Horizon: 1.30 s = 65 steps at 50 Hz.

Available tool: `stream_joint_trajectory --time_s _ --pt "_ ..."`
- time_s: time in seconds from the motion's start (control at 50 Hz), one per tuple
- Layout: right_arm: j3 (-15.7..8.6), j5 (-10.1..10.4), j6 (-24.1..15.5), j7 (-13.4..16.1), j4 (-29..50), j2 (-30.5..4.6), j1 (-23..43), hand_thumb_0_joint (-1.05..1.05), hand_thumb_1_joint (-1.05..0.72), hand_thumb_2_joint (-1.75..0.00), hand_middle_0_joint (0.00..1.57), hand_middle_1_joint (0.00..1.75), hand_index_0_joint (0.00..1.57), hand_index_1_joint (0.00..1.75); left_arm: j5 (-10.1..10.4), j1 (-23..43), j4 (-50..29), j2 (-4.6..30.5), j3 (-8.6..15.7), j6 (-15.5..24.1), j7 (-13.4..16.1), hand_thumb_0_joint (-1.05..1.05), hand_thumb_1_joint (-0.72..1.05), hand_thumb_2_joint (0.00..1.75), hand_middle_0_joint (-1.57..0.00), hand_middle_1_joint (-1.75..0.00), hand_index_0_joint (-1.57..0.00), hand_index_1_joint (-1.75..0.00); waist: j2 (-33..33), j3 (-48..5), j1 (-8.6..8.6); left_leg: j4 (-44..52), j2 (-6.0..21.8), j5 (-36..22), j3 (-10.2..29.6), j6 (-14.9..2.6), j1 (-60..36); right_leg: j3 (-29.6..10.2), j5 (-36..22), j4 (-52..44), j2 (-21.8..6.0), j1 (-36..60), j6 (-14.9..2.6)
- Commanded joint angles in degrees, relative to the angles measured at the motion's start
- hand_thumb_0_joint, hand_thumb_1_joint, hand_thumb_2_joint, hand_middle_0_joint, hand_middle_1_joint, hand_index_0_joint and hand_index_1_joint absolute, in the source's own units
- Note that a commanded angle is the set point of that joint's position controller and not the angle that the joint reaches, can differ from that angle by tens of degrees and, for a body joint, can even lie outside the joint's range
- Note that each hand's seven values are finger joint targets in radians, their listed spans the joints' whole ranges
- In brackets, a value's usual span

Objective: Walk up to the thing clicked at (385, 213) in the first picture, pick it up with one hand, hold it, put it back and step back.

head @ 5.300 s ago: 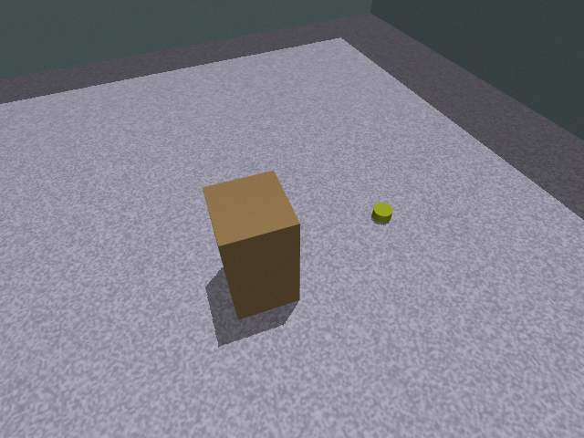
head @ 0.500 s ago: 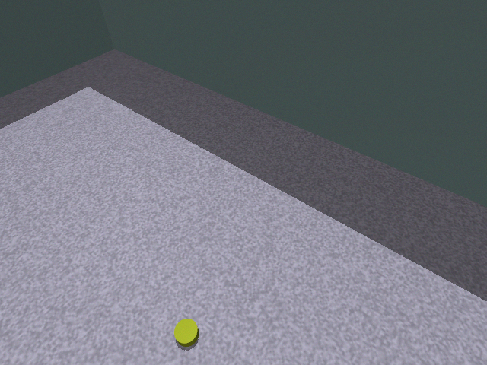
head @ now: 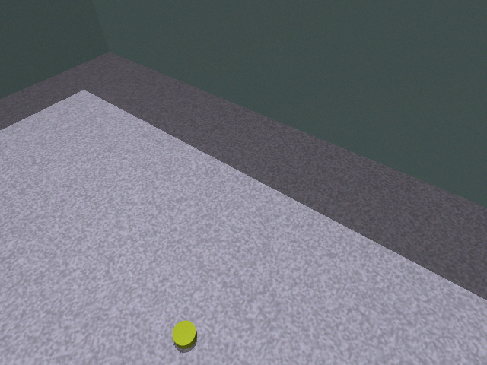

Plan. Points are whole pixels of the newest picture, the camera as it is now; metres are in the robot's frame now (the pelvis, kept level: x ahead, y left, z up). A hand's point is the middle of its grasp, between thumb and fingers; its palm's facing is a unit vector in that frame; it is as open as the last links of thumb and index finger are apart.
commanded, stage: stand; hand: left
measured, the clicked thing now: (185, 334) +0.40 +0.25 -0.76
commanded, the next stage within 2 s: none
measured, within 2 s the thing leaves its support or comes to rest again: neither
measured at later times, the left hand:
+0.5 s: hand out of the picture +0.06 +0.25 -0.16, palm faces -0.02 -0.94 -0.34, open 7.4 cm
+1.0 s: hand out of the picture +0.08 +0.25 -0.16, palm faces -0.02 -0.94 -0.34, open 7.4 cm
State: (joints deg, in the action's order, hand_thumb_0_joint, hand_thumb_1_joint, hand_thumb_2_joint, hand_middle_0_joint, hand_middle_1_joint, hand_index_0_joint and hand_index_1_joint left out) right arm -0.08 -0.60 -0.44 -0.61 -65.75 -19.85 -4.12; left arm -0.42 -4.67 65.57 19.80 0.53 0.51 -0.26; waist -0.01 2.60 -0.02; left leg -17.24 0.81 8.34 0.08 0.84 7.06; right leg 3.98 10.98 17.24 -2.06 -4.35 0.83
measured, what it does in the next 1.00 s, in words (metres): stands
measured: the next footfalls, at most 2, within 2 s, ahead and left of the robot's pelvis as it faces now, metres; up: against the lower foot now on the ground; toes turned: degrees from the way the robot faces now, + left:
none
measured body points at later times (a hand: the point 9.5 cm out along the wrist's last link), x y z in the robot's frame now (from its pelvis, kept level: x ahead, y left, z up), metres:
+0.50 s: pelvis -0.01 +0.00 +0.00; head +0.00 +0.00 +0.45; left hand +0.06 +0.30 -0.13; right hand +0.06 -0.30 -0.14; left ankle +0.01 +0.13 -0.75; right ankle -0.02 -0.12 -0.75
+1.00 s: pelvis +0.00 +0.00 +0.00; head +0.01 +0.00 +0.45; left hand +0.08 +0.30 -0.13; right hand +0.08 -0.30 -0.13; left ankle +0.01 +0.13 -0.75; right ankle -0.02 -0.12 -0.75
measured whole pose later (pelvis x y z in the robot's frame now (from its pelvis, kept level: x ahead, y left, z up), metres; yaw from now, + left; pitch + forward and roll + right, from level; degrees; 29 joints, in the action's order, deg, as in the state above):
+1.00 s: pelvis +0.00 +0.00 +0.00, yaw +0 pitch -2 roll +0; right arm 0.2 -0.7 -0.4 -0.7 -65.5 -20.1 -5.8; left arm -0.4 -6.5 64.8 20.2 0.1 0.5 -0.3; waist 0.0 2.3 -0.1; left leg -17.3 1.2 8.5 -0.2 1.1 6.9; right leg 3.7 11.2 17.5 -1.7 -4.5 0.5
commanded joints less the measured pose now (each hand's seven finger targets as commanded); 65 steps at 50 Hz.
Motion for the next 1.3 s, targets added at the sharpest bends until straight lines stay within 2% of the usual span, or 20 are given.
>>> stream_joint_trajectory --time_s 0.0,0.22,0.28,0.36,0.42,0.48,0.6,0.62,0.64,0.8,0.9,1.08,1.1,1.28 --pt "-2.0 0.2 -1.2 0.9 3.4 -12.3 2.6 0.0 -0.9 -0.9 0.2 0.3 0.2 0.3 0.0 2.1 -3.6 12.1 1.8 1.5 0.8 0.0 0.9 0.9 -0.2 -0.3 -0.2 -0.3 -0.3 -5.6 0.21 1.4 7.0 -9.5 5.0 -1.48 -1.6 -5.7 -8.3 -3.0 -6.7 0.7 -1.36" --pt "-1.8 0.0 -1.2 0.8 3.1 -11.8 1.7 0.0 -0.9 -0.9 0.2 0.3 0.2 0.3 -0.1 1.1 -3.6 12.6 1.8 1.4 0.6 0.0 0.9 0.9 -0.2 -0.3 -0.2 -0.3 0.0 -3.4 0.09 2.4 6.8 -5.3 5.3 -1.31 -0.4 -6.0 -3.1 -3.7 -6.4 -1.1 -1.57" --pt "-1.9 0.0 -1.3 0.9 3.1 -12.5 1.5 0.0 -0.9 -0.9 0.2 0.3 0.2 0.3 -0.2 1.0 -3.8 12.4 1.8 1.4 0.6 0.0 0.9 0.9 -0.2 -0.3 -0.2 -0.3 -1.1 -3.6 0.07 2.1 6.8 -4.7 5.3 -1.5 -0.3 -6.3 -3.1 -3.6 -6.5 -1.1 -1.66" --pt "-1.9 0.0 -1.2 0.9 3.3 -11.9 1.3 0.0 -0.9 -0.9 0.2 0.3 0.2 0.3 -0.2 0.8 -3.9 12.7 1.7 1.3 0.7 0.0 0.9 0.9 -0.2 -0.3 -0.2 -0.3 0.3 -4.1 0.2 1.8 6.9 -6.7 5.3 -1.38 -0.6 -6.1 -4.4 -3.1 -6.4 -0.9 -1.71" --pt "-1.8 0.0 -1.2 0.9 3.0 -12.2 0.9 0.0 -0.9 -0.9 0.2 0.3 0.2 0.3 -0.1 0.6 -3.8 12.5 1.6 1.4 0.6 0.0 0.9 0.9 -0.2 -0.3 -0.2 -0.3 -0.3 -2.9 0.1 2.5 6.6 -4.0 5.4 -1.42 0.4 -6.3 -2.5 -3.8 -6.3 -1.2 -1.56" --pt "-1.7 0.0 -1.2 0.8 3.1 -11.9 0.8 0.0 -0.9 -0.9 0.2 0.3 0.2 0.3 -0.1 0.7 -3.7 12.9 1.8 1.2 0.6 0.0 0.9 0.9 -0.2 -0.3 -0.2 -0.3 0.2 -2.6 0.22 2.7 6.7 -3.8 5.5 -1.29 0.4 -6.2 -1.8 -3.6 -6.2 -1.6 -1.63" --pt "-1.8 0.0 -1.2 0.8 3.2 -12.2 0.2 0.0 -0.9 -0.9 0.2 0.3 0.2 0.3 -0.1 0.1 -4.0 12.7 1.5 1.4 0.7 0.0 0.9 0.9 -0.2 -0.3 -0.2 -0.3 0.5 -3.7 0.24 1.9 6.8 -5.3 5.4 -1.47 -0.3 -6.5 -3.4 -3.5 -6.5 -1.1 -1.64" --pt "-1.8 0.0 -1.1 0.8 3.1 -12.3 0.5 0.0 -0.9 -0.9 0.2 0.3 0.2 0.3 -0.1 0.3 -3.9 12.6 1.6 1.3 0.6 0.0 0.9 0.9 -0.2 -0.3 -0.2 -0.3 -0.2 -3.1 0.3 2.2 6.5 -3.9 5.1 -1.36 0.1 -6.4 -2.9 -3.6 -6.3 -1.7 -1.58" --pt "-1.9 -0.1 -1.2 0.8 3.3 -12.0 0.8 0.0 -0.9 -0.9 0.2 0.3 0.2 0.3 -0.2 0.2 -4.1 13.0 1.6 1.4 0.7 0.0 0.9 0.9 -0.2 -0.3 -0.2 -0.3 -0.1 -4.0 0.06 1.9 6.9 -6.2 5.4 -1.41 -0.6 -6.3 -4.3 -3.1 -6.4 -1.1 -1.7" --pt "-1.7 0.2 -1.3 1.0 3.2 -12.3 0.4 0.0 -0.9 -0.9 0.2 0.3 0.2 0.3 0.0 -0.3 -4.0 12.5 1.5 1.5 0.7 0.0 0.9 0.9 -0.2 -0.3 -0.2 -0.3 0.2 -4.7 -0.02 1.3 7.1 -9.7 5.1 -1.55 -1.3 -6.3 -9.0 -2.6 -6.6 0.4 -1.63" --pt "-1.7 0.1 -1.1 1.0 3.4 -12.2 0.5 0.0 -0.9 -0.9 0.2 0.3 0.2 0.3 -0.1 0.2 -3.9 12.6 1.6 1.3 0.8 0.0 0.9 0.9 -0.2 -0.3 -0.2 -0.3 0.1 -3.5 0.06 1.9 7.0 -7.2 5.1 -1.43 -0.6 -6.3 -6.0 -3.4 -6.4 -0.3 -1.5" --pt "-1.7 0.1 -1.2 1.0 3.8 -12.1 0.8 0.0 -0.9 -0.9 0.2 0.3 0.2 0.3 -0.1 0.1 -4.1 12.8 1.8 1.3 0.8 0.0 0.9 0.9 -0.2 -0.3 -0.2 -0.3 0.3 -3.7 -0.07 2.0 7.1 -8.6 5.0 -1.34 -1.2 -6.0 -6.9 -3.0 -6.4 0.0 -1.64" --pt "-1.9 0.2 -1.2 1.0 3.9 -12.4 1.0 0.0 -0.9 -0.9 0.2 0.3 0.2 0.3 -0.1 -0.1 -4.0 12.6 1.8 1.4 0.8 0.0 0.9 0.9 -0.2 -0.3 -0.2 -0.3 0.0 -4.7 -0.07 1.4 7.2 -9.7 5.0 -1.56 -2.2 -6.1 -8.7 -2.8 -6.5 0.3 -1.64" --pt "-1.7 0.1 -1.2 1.1 3.9 -12.1 0.7 0.0 -0.9 -0.9 0.2 0.3 0.2 0.3 -0.1 0.1 -4.2 13.0 1.9 1.2 0.8 0.0 0.9 0.9 -0.2 -0.3 -0.2 -0.3 0.1 -4.3 0.01 1.7 7.3 -9.2 4.8 -1.23 -2.2 -6.1 -7.6 -2.7 -6.3 -0.1 -1.76"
